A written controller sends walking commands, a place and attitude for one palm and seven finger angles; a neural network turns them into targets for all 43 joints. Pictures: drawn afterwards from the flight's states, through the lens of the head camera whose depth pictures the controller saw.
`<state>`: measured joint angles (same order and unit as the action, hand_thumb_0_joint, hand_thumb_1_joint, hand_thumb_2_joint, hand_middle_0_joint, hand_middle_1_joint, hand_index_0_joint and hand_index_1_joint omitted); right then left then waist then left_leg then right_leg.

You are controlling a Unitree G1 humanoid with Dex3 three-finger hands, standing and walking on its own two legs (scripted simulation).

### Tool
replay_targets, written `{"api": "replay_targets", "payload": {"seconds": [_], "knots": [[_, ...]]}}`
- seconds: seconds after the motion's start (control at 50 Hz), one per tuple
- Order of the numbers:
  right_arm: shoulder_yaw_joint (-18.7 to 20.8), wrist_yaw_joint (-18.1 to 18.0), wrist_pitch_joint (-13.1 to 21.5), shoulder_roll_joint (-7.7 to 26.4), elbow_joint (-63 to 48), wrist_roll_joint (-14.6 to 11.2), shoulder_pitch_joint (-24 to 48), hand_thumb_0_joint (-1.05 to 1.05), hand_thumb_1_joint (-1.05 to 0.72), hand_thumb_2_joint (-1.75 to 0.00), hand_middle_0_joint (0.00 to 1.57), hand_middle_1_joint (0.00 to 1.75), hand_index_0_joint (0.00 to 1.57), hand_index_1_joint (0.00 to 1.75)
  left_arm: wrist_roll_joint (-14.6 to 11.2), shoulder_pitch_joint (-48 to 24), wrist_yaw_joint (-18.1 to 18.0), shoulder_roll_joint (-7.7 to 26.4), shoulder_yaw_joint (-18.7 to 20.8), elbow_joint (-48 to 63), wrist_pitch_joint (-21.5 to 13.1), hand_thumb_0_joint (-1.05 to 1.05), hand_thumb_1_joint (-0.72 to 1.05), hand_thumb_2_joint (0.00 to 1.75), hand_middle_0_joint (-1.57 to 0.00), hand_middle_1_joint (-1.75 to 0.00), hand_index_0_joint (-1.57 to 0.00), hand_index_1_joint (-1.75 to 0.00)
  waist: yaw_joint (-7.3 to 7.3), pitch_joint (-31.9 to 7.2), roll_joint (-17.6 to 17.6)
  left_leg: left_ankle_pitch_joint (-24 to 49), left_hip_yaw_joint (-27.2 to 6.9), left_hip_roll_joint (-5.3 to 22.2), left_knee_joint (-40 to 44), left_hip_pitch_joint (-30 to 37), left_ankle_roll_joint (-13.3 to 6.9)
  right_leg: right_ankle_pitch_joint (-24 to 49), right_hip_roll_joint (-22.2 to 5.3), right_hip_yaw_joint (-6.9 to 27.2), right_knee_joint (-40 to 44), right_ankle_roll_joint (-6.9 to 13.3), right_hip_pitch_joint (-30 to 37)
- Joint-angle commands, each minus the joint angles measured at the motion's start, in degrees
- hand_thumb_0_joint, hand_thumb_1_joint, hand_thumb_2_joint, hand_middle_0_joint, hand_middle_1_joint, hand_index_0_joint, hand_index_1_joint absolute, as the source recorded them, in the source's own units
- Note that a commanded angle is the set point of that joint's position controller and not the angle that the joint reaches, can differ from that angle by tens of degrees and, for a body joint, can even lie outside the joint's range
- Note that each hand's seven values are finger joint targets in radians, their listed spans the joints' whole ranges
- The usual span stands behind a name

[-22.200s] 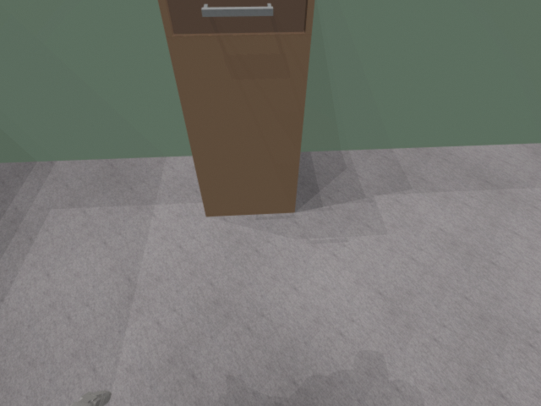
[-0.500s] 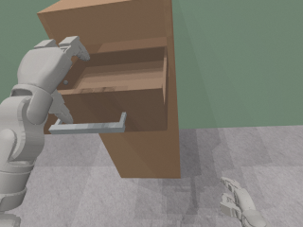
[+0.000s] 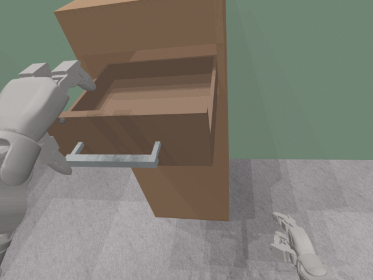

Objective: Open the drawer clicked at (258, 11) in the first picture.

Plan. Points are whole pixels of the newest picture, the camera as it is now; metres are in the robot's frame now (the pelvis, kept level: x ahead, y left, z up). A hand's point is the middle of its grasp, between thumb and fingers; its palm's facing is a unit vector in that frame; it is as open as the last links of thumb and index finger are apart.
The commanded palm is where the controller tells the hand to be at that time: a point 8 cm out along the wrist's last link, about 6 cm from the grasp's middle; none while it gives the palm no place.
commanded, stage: draw the hand back to the body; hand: left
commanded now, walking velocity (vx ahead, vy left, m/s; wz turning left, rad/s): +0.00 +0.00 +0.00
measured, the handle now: (113, 153) +0.30 +0.20 +0.16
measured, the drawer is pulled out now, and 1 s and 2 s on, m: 0.29 0.29 0.29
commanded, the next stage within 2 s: step back with the hand held close in 1.14 s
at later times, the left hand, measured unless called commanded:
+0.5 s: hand (23, 95) +0.24 +0.23 +0.34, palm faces +0.54 -0.82 -0.20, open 12.5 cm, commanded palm +0.18 +0.27 +0.34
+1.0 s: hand (5, 108) +0.22 +0.25 +0.33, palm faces +0.61 -0.75 -0.25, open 8.2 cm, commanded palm +0.17 +0.30 +0.33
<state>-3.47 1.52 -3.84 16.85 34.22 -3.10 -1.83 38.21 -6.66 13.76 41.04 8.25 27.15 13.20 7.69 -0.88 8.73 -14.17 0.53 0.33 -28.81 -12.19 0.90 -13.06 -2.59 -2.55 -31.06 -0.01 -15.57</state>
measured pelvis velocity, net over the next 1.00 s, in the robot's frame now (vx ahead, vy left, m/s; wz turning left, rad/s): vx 0.04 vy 0.02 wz -0.02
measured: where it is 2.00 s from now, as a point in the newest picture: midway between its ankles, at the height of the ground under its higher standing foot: outside the picture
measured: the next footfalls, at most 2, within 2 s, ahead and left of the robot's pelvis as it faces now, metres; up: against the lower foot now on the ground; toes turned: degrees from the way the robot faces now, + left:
none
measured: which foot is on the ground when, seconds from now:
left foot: down 0.00-1.00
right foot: down 0.00-1.00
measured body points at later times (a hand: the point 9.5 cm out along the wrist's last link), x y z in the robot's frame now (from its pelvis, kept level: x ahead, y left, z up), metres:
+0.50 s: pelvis +0.03 +0.01 +0.01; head +0.02 +0.00 +0.46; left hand +0.20 +0.28 +0.35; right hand +0.20 -0.22 -0.09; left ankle +0.02 +0.13 -0.73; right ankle +0.04 -0.12 -0.73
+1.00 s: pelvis +0.04 +0.02 +0.01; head +0.02 +0.00 +0.46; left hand +0.18 +0.29 +0.34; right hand +0.24 -0.18 -0.07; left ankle +0.02 +0.13 -0.73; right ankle +0.04 -0.12 -0.73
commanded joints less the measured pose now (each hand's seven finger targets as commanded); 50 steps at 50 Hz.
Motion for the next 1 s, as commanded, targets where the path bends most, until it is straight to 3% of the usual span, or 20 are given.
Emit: {"api": "replay_targets", "payload": {"seconds": [0.0, 0.04, 0.08, 0.1, 0.12, 0.14, 0.16, 0.18, 0.2, 0.24, 0.26, 0.28, 0.3, 0.34, 0.42, 0.52, 0.58, 0.68, 0.84, 0.98], "knots": [[1.1, -0.2, 3.6, 3.1, -10.8, 0.0, 12.3, 0.0, -0.9, -0.9, 0.2, 0.3, 0.2, 0.3, 1.0, -18.2, -2.3, 15.9, 11.9, 7.6, 0.1, 0.0, -0.5, 0.3, -0.3, -1.2, -0.3, -1.2, 0.01, -13.2, -5.0, 8.5, 0.3, -1.2, 4.2, -1.9, -1.1, 5.3, 0.8, 2.3, 5.1, 0.6, 10.0], [1.5, -0.3, 3.1, 3.8, -10.0, -0.4, 10.9, 0.0, -0.9, -0.9, 0.2, 0.3, 0.2, 0.3, 0.5, -13.7, -1.8, 16.1, 12.7, 3.9, 0.4, 0.0, -0.5, 0.3, -0.3, -1.2, -0.3, -1.2, -0.56, -9.5, -7.2, 7.4, 0.4, -0.7, 5.2, -2.4, -1.2, 4.6, 1.2, 1.3, 6.0, 0.0, 8.1], [1.7, -0.6, 3.4, 4.3, -10.4, -0.6, 11.7, 0.0, -0.9, -0.9, 0.2, 0.3, 0.2, 0.3, -0.7, -13.1, -1.6, 19.2, 15.5, 6.9, -0.2, 0.0, -0.5, 0.3, -0.3, -1.2, -0.3, -1.2, -0.18, -11.7, -6.2, 7.7, 0.4, -0.4, 4.1, -1.7, -1.0, 6.0, 0.7, 2.8, 5.7, 0.5, 9.7], [1.0, -0.2, 3.4, 3.4, -11.1, -0.1, 12.3, 0.0, -0.9, -0.9, 0.2, 0.3, 0.2, 0.3, 0.0, -13.1, -1.0, 16.5, 13.3, 7.3, 0.0, 0.0, -0.5, 0.3, -0.3, -1.2, -0.3, -1.2, 0.16, -13.2, -5.5, 8.0, 0.4, -1.0, 4.1, -2.4, -1.1, 5.4, 0.6, 2.4, 5.2, 0.4, 10.6], [1.2, -0.3, 3.2, 3.4, -10.3, -0.3, 11.1, 0.0, -0.9, -0.9, 0.2, 0.3, 0.2, 0.3, -0.4, -9.8, -0.9, 15.4, 13.1, 4.3, 0.2, 0.0, -0.5, 0.3, -0.3, -1.2, -0.3, -1.2, -0.7, -10.2, -7.1, 7.8, 0.6, -0.6, 4.7, -2.7, -1.1, 5.4, 0.9, 1.4, 5.6, 0.0, 9.0], [2.0, -1.9, 6.8, -1.1, -13.3, -0.1, 5.4, 0.0, -0.9, -0.9, 0.2, 0.3, 0.2, 0.3, -35.3, -18.2, -7.5, -4.4, 15.7, 17.3, -11.1, 0.0, -0.47, 0.32, -0.3, -1.18, -0.3, -1.18, -6.53, -6.8, -16.6, 1.6, 1.5, 0.3, 3.6, 4.0, -2.5, 2.3, 2.8, -0.4, 11.0, 0.5, 4.9], [1.3, -3.2, 9.0, 0.9, -9.8, 1.2, 5.7, 0.0, -0.9, -0.9, 0.2, 0.3, 0.2, 0.3, -36.0, -9.9, -11.7, 1.9, 19.8, 10.4, -15.4, 0.0, -0.43, 0.33, -0.29, -1.15, -0.29, -1.15, -5.96, -3.9, -19.8, -2.5, 1.2, 1.0, 3.6, 3.9, -2.7, -2.1, 2.8, 0.2, 12.2, 0.2, 3.1], [2.0, -4.3, 10.1, 1.8, -7.6, 1.6, 5.7, 0.0, -0.9, -0.9, 0.2, 0.3, 0.2, 0.3, -40.6, -4.4, -13.9, 2.8, 25.0, 11.0, -17.9, 0.0, -0.4, 0.34, -0.29, -1.13, -0.29, -1.13, -4.95, -2.0, -22.0, -2.1, 0.9, 1.3, 3.6, 3.5, -2.7, -2.6, 2.5, 0.5, 13.9, 0.2, 3.2], [1.7, -4.4, 11.3, 0.8, -7.5, 1.6, 5.3, 0.0, -0.9, -0.9, 0.2, 0.3, 0.2, 0.3, -41.9, -5.1, -15.3, -0.6, 24.4, 13.3, -20.1, 0.0, -0.36, 0.36, -0.29, -1.11, -0.29, -1.11, -4.78, -5.9, -14.3, -0.7, 1.7, 0.7, 4.5, 4.7, -2.5, -1.0, 1.8, 0.3, 13.5, 0.0, 6.3], [2.2, -4.8, 12.8, 0.6, -6.2, 2.2, 3.7, 0.0, -0.9, -0.9, 0.2, 0.3, 0.2, 0.3, -42.5, -5.9, -17.9, -0.2, 27.2, 17.1, -23.4, 0.0, -0.29, 0.39, -0.29, -1.07, -0.29, -1.07, -4.12, -8.8, -2.5, 2.6, 2.0, 0.7, 6.0, 6.6, -1.5, 3.5, 1.8, -0.2, 11.6, 0.6, 9.4], [2.3, -4.8, 13.2, 0.4, -5.8, 2.5, 2.9, 0.0, -0.9, -0.9, 0.2, 0.3, 0.2, 0.3, -42.7, -6.2, -18.7, -0.9, 27.5, 17.1, -24.3, 0.0, -0.26, 0.4, -0.28, -1.04, -0.28, -1.04, -3.9, -8.7, -1.2, 3.6, 1.9, 0.8, 6.7, 6.5, -1.2, 4.4, 1.8, -0.4, 11.4, 0.8, 10.2], [2.9, -5.1, 13.6, 1.1, -4.3, 2.8, 2.3, 0.0, -0.9, -0.9, 0.2, 0.3, 0.2, 0.3, -42.9, -5.5, -19.4, 1.2, 29.5, 14.0, -24.9, 0.0, -0.22, 0.42, -0.28, -1.02, -0.28, -1.02, -3.74, -6.2, -1.8, 3.4, 1.9, 1.2, 6.8, 5.9, -1.0, 4.6, 1.7, 0.0, 11.8, 1.0, 10.1], [2.7, -5.1, 13.8, 0.1, -4.8, 2.9, 2.0, 0.0, -0.9, -0.9, 0.2, 0.3, 0.2, 0.3, -43.1, -5.0, -19.6, -3.2, 26.9, 12.6, -25.5, 0.0, -0.18, 0.43, -0.28, -1.0, -0.28, -1.0, -3.76, -5.9, -2.5, 4.0, 2.0, 1.0, 7.5, 5.3, -1.2, 4.5, 1.8, -0.4, 12.3, 0.9, 10.5], [3.0, -5.0, 14.2, 0.4, -4.4, 2.6, 1.7, 0.0, -0.9, -0.9, 0.2, 0.3, 0.2, 0.3, -43.0, -5.0, -19.6, -5.4, 25.0, 11.2, -26.2, 0.0, -0.12, 0.47, -0.27, -0.95, -0.27, -0.95, -4.27, -2.7, -2.1, 4.1, 1.9, 1.2, 8.2, 5.2, -1.2, 3.5, 2.1, -0.5, 12.9, 0.9, 9.4], [3.8, -4.8, 15.8, 0.8, -4.8, 2.9, 1.8, 0.0, -0.9, -0.9, 0.2, 0.3, 0.2, 0.3, -42.6, -4.3, -19.9, -7.6, 22.6, 15.3, -28.0, 0.0, 0.02, 0.52, -0.26, -0.86, -0.26, -0.86, -3.83, -5.1, -1.5, 9.1, 1.8, 1.1, 7.9, 6.6, -1.5, 8.0, 2.3, -0.5, 11.2, 1.3, 11.4], [4.6, -4.0, 16.5, 1.2, -4.9, 3.3, 1.3, 0.0, -0.9, -0.9, 0.2, 0.3, 0.2, 0.3, -42.5, 2.6, -20.1, -7.0, 24.5, 21.5, -29.0, 0.0, 0.2, 0.6, -0.25, -0.75, -0.25, -0.75, -3.14, -8.7, -3.1, 18.5, 1.5, 1.5, 6.6, 7.2, -1.2, 15.9, 2.5, -0.9, 8.5, 1.5, 14.1], [5.2, -4.1, 15.9, 1.7, -4.3, 3.2, 0.6, 0.0, -0.9, -0.9, 0.2, 0.3, 0.2, 0.3, -42.8, 4.3, -20.7, -3.0, 29.1, 20.8, -29.0, 0.0, 0.31, 0.64, -0.24, -0.68, -0.24, -0.68, -3.04, -7.7, -4.5, 18.2, 1.6, 1.9, 6.1, 6.5, -0.6, 16.3, 2.7, -0.9, 8.7, 1.7, 13.6], [5.3, -4.2, 14.7, 1.1, -4.3, 2.8, -0.3, 0.0, -0.9, -0.9, 0.2, 0.3, 0.2, 0.3, -42.9, 5.0, -20.4, -4.7, 29.6, 17.5, -28.3, 0.0, 0.48, 0.72, -0.23, -0.57, -0.23, -0.57, -3.69, -5.3, -3.0, 18.2, 2.0, 2.3, 5.9, 6.3, -0.4, 15.7, 2.7, -1.0, 9.2, 1.5, 11.1], [5.1, -4.5, 13.7, 0.9, -4.8, 2.9, 0.0, 0.0, -0.9, -0.9, 0.2, 0.3, 0.2, 0.3, -43.3, 6.5, -20.6, -6.0, 28.9, 17.6, -26.8, 0.0, 0.76, 0.84, -0.21, -0.39, -0.21, -0.39, -3.84, -5.9, -6.1, 15.7, 1.8, 2.1, 6.2, 6.7, -0.6, 14.2, 2.7, -1.2, 9.2, 1.0, 10.5], [4.7, -4.8, 14.0, 0.7, -4.6, 3.1, 1.1, 0.0, -0.9, -0.9, 0.2, 0.3, 0.2, 0.3, -42.9, 1.9, -21.0, -5.9, 27.5, 19.6, -26.3, 0.0, 0.9, 0.9, -0.2, -0.3, -0.2, -0.3, -3.95, -5.6, -3.3, 12.9, 1.3, 1.8, 6.0, 6.8, -0.7, 12.1, 2.5, -0.5, 9.9, 1.4, 10.2]]}}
